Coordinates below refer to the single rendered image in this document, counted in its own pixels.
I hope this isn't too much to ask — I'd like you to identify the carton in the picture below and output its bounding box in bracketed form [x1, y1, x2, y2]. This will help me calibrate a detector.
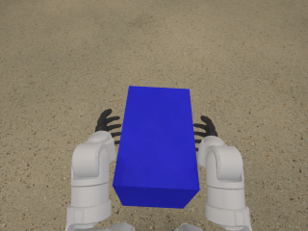
[113, 86, 200, 209]

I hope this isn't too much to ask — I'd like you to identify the left robot hand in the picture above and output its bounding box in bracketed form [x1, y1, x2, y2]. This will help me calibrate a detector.
[94, 109, 121, 145]

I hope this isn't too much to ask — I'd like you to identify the right robot hand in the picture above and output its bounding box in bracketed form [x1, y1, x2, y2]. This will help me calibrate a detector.
[192, 115, 218, 152]

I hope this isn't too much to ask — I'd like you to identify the robot left forearm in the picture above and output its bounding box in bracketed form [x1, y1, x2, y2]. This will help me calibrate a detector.
[64, 130, 116, 231]

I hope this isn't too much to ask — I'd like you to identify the robot right forearm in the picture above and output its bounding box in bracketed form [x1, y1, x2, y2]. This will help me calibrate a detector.
[197, 136, 252, 231]

